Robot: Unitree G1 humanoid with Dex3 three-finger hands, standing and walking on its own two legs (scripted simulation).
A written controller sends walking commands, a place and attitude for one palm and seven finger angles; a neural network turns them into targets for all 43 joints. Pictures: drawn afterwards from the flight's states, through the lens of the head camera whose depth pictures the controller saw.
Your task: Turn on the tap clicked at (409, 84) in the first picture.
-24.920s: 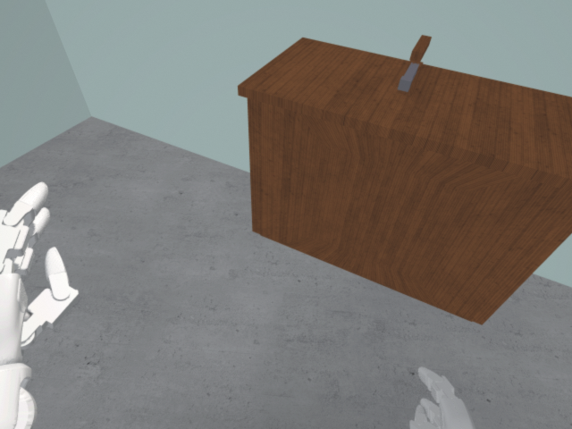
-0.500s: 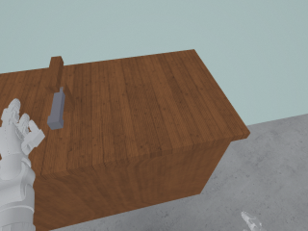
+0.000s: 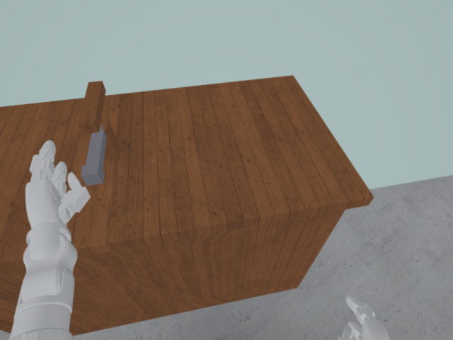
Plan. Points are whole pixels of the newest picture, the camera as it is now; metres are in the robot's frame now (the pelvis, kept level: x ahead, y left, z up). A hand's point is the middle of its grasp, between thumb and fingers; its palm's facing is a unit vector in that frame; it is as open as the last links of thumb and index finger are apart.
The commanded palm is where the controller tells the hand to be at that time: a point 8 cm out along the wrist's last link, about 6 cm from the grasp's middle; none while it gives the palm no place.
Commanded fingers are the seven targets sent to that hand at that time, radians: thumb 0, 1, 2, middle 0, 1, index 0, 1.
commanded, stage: push the lever round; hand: left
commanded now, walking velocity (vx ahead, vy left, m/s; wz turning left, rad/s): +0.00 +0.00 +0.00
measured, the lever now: (93, 174) +0.36 +0.27 +0.10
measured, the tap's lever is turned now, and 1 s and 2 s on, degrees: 0 13 47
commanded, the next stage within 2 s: none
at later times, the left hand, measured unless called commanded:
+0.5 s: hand (93, 190) +0.33 +0.26 +0.09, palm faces +0.52 -0.85 -0.07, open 7.6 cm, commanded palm +0.30 +0.29 +0.09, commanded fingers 0.00 0.90 0.90 -0.15 -0.15 -0.15 -0.15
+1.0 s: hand (111, 187) +0.34 +0.23 +0.09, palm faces +0.61 -0.79 -0.05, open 7.6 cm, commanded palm +0.31 +0.26 +0.09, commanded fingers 0.00 0.90 0.90 -0.15 -0.15 -0.15 -0.15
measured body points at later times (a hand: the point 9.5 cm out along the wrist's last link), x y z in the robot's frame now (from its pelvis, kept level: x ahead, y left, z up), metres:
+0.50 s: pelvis +0.00 -0.02 +0.00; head +0.02 -0.03 +0.45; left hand +0.30 +0.30 +0.09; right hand +0.14 -0.27 -0.11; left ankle -0.01 +0.09 -0.73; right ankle +0.03 -0.08 -0.73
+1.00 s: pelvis +0.00 -0.02 +0.00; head +0.02 -0.03 +0.45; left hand +0.30 +0.27 +0.09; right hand +0.16 -0.26 -0.11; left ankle -0.01 +0.09 -0.73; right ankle +0.03 -0.08 -0.73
